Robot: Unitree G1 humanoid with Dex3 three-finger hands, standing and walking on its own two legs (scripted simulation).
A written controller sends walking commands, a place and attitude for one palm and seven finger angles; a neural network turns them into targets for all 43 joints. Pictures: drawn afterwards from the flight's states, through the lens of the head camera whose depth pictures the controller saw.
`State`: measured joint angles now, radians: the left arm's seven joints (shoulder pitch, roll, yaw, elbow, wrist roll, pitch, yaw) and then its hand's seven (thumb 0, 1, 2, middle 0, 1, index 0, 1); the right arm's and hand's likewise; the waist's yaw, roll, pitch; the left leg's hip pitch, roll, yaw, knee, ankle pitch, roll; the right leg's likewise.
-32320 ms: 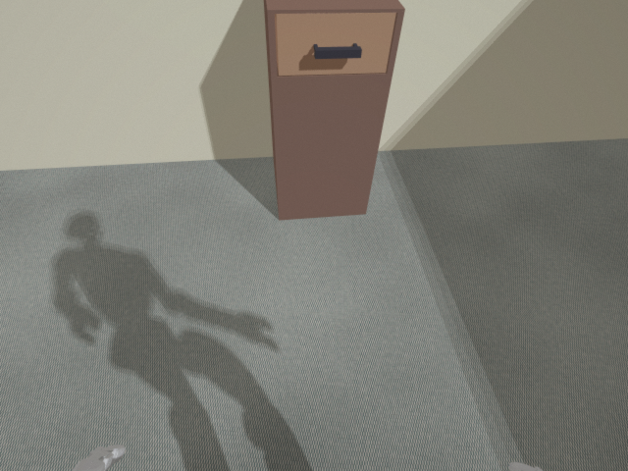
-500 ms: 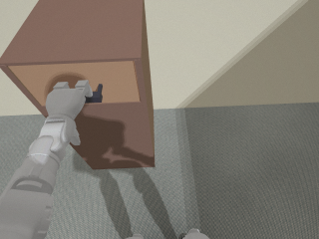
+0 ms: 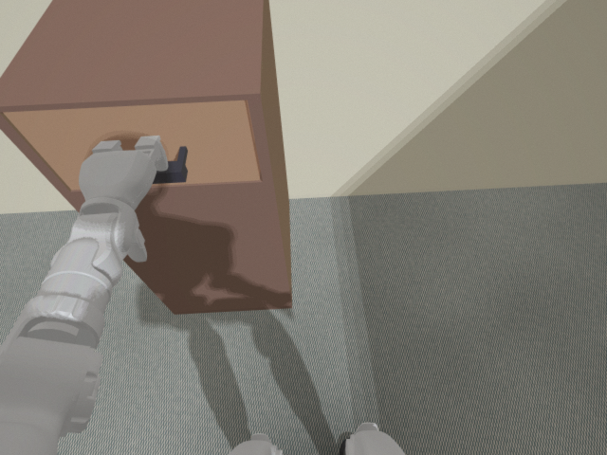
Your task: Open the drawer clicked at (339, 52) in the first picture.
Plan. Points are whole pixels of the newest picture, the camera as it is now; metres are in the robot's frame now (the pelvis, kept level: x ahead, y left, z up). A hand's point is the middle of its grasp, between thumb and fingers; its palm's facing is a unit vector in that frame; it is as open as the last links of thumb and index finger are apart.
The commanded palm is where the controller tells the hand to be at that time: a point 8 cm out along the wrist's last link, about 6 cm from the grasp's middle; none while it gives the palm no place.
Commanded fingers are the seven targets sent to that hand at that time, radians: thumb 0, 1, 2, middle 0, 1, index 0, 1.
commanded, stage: lift the fingers back up to retry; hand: left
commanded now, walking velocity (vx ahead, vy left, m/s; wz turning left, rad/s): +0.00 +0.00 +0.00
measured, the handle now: (143, 163) +0.54 +0.27 +0.03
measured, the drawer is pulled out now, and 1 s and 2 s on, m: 0.00 0.00 0.00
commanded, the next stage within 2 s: re-aim the fingers above the handle in 0.82 s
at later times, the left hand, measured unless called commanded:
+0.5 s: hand (128, 191) +0.46 +0.26 +0.06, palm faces -0.02 -0.02 -1.00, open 13.8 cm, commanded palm +0.43 +0.26 +0.13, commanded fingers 0.00 -0.50 0.30 -0.30 -1.20 -0.30 -1.20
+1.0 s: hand (126, 190) +0.45 +0.25 +0.08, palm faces +0.00 -0.06 -1.00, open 13.8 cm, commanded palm +0.42 +0.27 +0.14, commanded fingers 0.00 -0.50 0.30 -0.30 -1.20 -0.30 -1.20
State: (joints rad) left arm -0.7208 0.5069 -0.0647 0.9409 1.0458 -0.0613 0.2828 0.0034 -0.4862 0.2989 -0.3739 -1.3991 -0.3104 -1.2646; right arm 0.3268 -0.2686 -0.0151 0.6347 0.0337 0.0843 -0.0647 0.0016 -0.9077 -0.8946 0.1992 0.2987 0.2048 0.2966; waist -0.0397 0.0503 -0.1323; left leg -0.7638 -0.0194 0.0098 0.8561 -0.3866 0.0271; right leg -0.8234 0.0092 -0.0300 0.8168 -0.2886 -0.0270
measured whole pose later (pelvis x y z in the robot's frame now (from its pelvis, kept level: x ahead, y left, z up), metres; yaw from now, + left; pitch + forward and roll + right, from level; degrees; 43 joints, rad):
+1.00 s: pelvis +0.07 +0.02 +0.03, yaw +1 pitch +11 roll -1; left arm -0.39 0.41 -0.09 0.47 1.02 -0.02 0.19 0.00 -0.49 0.30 -0.32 -1.20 -0.32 -1.20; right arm 0.19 -0.25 -0.04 0.62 0.01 0.12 -0.03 0.00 -0.91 -0.89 0.20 0.30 0.20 0.30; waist 0.04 0.07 -0.09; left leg -0.43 -0.04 0.00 0.62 -0.39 0.05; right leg -0.48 0.00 -0.03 0.60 -0.31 0.00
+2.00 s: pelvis +0.04 +0.01 +0.03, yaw -1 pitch +12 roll +0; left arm -0.60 0.52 0.01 0.76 1.06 -0.04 0.27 0.01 -0.48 0.30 -0.32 -1.20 -0.31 -1.20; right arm 0.22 -0.25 -0.03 0.67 0.02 0.10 -0.06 0.00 -0.91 -0.89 0.20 0.30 0.20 0.30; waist 0.00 0.06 -0.08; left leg -0.50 -0.02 0.03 0.65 -0.36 0.03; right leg -0.58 0.01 0.00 0.64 -0.27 -0.02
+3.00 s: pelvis +0.05 +0.01 +0.03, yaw +0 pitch +12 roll +0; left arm -0.58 0.53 -0.07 0.79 0.98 0.17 0.12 0.00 -0.48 0.30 -0.31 -1.20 -0.31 -1.19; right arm 0.24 -0.26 -0.01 0.66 0.04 0.14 -0.05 0.00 -0.91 -0.89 0.20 0.30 0.20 0.30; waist 0.02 0.10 -0.10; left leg -0.46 -0.03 0.01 0.61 -0.35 0.04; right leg -0.53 0.00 -0.02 0.59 -0.27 0.00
